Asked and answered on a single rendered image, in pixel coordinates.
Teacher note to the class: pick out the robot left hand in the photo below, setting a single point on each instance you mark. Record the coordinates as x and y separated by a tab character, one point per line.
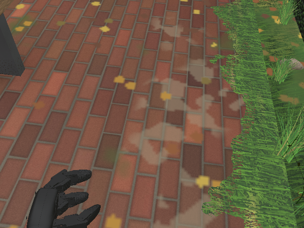
51	201

